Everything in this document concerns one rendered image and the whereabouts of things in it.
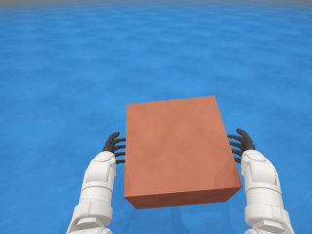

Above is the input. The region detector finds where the robot left forearm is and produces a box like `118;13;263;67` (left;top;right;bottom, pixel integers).
66;151;116;234

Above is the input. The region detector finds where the robot left hand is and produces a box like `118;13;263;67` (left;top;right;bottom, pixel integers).
102;132;126;165

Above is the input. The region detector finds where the carton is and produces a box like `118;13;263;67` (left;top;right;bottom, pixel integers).
124;96;243;210

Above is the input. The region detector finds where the robot right forearm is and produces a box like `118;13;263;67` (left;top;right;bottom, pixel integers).
241;149;294;234

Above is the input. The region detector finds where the robot right hand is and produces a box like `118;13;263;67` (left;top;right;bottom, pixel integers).
227;128;255;164

